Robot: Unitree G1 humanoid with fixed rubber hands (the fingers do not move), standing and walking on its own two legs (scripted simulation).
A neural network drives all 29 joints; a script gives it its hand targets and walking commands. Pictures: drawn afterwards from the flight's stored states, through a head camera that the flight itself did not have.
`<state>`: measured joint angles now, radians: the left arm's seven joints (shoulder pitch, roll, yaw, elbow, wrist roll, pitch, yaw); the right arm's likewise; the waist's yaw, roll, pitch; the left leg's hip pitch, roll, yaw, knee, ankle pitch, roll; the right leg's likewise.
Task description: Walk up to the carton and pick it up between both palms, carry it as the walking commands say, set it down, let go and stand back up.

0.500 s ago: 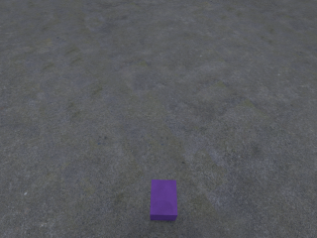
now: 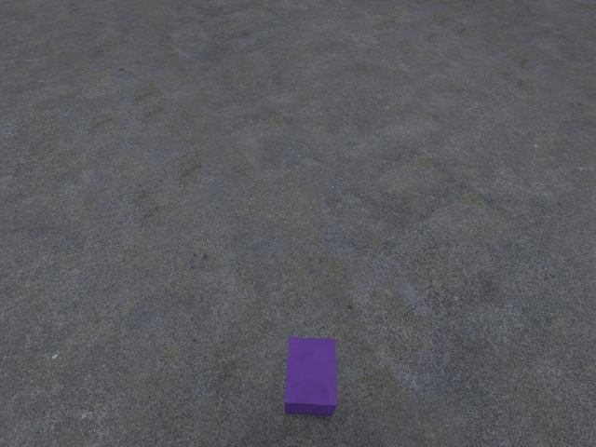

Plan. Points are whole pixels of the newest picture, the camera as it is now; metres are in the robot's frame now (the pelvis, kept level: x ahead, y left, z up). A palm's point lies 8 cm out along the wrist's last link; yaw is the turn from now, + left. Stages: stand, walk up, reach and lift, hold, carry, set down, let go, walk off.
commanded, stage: reach and lift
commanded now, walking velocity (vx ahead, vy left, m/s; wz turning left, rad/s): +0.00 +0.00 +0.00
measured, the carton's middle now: (310, 376) +0.39 -0.04 -0.70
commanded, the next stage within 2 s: none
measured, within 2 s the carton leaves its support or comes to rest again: neither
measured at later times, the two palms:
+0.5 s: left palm (175, 425) +0.17 +0.19 -0.16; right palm (449, 434) +0.16 -0.23 -0.16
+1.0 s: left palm (210, 364) +0.27 +0.16 -0.19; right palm (425, 367) +0.26 -0.22 -0.19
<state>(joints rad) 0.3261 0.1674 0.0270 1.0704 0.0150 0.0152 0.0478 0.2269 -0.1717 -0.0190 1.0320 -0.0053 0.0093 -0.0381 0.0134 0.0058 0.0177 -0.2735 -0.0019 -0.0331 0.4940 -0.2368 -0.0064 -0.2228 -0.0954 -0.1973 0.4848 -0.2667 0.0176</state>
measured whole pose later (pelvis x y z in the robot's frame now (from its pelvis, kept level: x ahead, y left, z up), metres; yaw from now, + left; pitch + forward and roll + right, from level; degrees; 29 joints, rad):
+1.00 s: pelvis -0.07 +0.00 -0.09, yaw -6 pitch +23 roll +1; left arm -0.46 0.03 0.21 0.59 0.02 0.40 0.10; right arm -0.55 -0.18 -0.17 0.70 -0.04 0.37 0.02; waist 0.04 -0.01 0.00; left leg -1.12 0.00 -0.02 1.08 -0.36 -0.03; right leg -1.13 0.00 0.02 1.10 -0.37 0.00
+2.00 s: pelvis -0.06 +0.01 -0.19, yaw -5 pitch +51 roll +2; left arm -0.91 0.04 0.34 0.77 0.07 0.04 0.13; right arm -1.02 -0.20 -0.31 0.92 -0.09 0.03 -0.02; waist 0.03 -0.02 -0.16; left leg -1.82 -0.02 -0.03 1.37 -0.44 -0.04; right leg -1.84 0.04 0.07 1.38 -0.43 0.02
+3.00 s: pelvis -0.11 +0.01 -0.39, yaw -4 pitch +40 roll +2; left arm -1.34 0.24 0.14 1.16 -0.21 -0.03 0.16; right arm -1.42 -0.36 -0.02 1.22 0.19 -0.02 -0.09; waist 0.01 0.01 0.30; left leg -2.27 -0.07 -0.05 2.12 -0.55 -0.08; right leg -2.29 0.05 0.05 2.14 -0.55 0.03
